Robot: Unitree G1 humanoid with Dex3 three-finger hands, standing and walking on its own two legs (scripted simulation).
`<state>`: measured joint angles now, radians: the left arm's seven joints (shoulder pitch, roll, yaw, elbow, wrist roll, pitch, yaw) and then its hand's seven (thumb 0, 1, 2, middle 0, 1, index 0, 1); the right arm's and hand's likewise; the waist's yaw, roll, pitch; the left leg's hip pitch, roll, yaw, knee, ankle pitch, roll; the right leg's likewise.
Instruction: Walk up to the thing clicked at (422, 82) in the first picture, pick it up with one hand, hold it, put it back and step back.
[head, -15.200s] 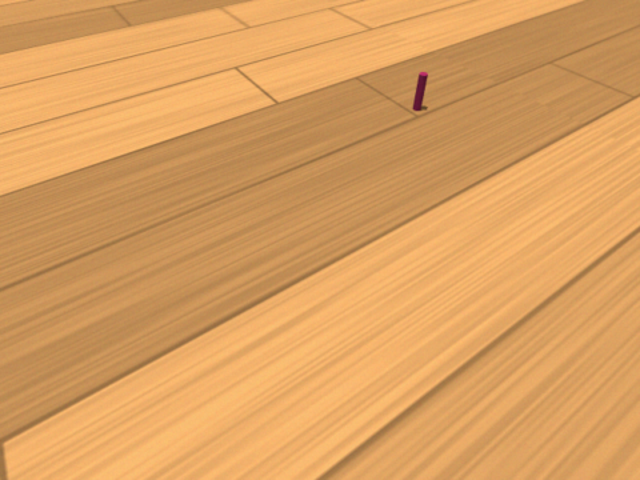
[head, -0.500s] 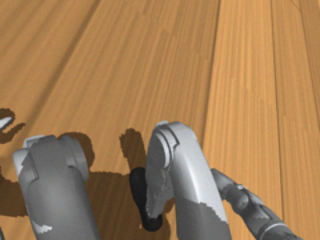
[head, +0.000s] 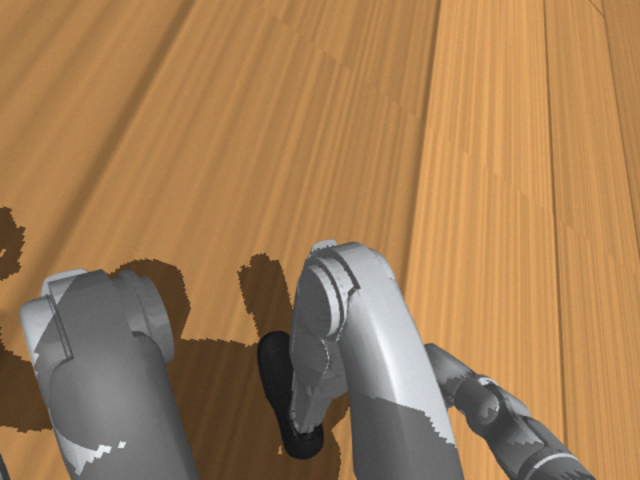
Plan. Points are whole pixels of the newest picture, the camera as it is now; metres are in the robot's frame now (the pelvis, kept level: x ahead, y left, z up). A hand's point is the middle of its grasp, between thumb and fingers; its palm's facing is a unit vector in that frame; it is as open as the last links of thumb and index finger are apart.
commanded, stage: settle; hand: left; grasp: from the side
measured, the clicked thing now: out of the picture +0.38 +0.31 -0.17
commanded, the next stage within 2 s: lift in 1.80 s
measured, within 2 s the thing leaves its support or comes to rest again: leaves its support in 0.14 s
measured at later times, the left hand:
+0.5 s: hand out of the picture +0.37 +0.32 -0.07, palm faces +0.36 -0.93 -0.03, open 6.5 cm
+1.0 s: hand out of the picture +0.37 +0.30 +0.02, palm faces +0.35 -0.94 -0.05, open 6.5 cm
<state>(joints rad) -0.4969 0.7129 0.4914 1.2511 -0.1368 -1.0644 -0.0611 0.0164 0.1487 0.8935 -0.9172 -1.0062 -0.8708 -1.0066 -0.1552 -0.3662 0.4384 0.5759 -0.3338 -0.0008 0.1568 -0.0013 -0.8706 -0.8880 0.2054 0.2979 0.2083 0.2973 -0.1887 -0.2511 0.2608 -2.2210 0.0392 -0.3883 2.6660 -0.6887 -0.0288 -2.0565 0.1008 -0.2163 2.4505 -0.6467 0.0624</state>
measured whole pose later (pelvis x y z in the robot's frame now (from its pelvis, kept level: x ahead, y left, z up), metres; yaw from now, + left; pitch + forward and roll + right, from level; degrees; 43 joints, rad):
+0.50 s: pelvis +0.01 +0.00 +0.02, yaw +2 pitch +18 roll -14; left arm -0.43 0.59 0.42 0.92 -0.15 -0.85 -0.10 0.01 0.07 1.07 -0.95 -1.06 -0.91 -1.06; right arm -0.06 -0.32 0.29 0.62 -0.24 0.03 0.14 0.00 -0.89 -0.89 0.21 0.30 0.21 0.30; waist -0.13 -0.15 0.11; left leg -2.25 0.04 -0.31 2.58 -0.69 -0.02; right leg -2.09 0.07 -0.17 2.41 -0.68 0.05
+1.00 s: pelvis +0.02 -0.02 +0.06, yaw +8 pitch +29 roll -7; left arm -0.41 0.42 0.41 0.74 -0.21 -0.64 -0.22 0.01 0.05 1.09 -0.95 -1.07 -0.92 -1.06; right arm 0.00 -0.30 0.09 0.65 -0.10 0.05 0.08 0.00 -0.88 -0.89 0.20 0.30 0.21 0.30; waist -0.07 -0.03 -0.06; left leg -2.23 0.05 -0.19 2.40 -0.69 -0.05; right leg -2.14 0.02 -0.09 2.34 -0.72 0.02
